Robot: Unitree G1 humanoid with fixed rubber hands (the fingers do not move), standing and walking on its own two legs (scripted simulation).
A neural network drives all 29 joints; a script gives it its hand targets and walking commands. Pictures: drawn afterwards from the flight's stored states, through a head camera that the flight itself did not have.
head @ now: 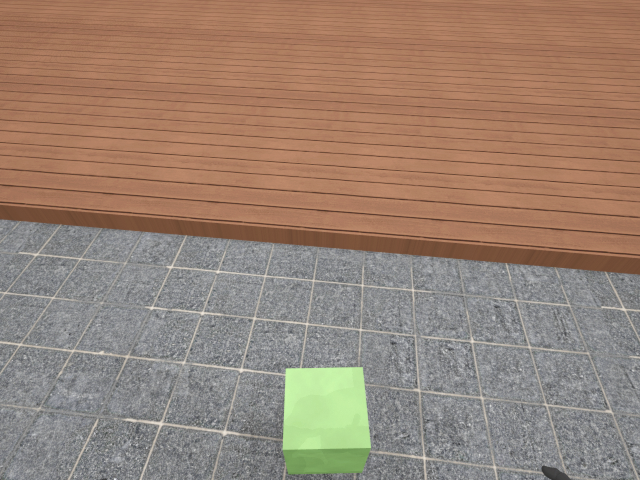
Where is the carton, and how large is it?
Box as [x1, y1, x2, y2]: [283, 367, 370, 473]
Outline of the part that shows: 362,367 286,369 283,453 288,473 361,472 370,448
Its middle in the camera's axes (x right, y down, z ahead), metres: +0.02 +0.51 +1.07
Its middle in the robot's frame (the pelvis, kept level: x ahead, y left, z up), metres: +0.41 -0.01 -0.66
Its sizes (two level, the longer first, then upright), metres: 0.210 0.200 0.250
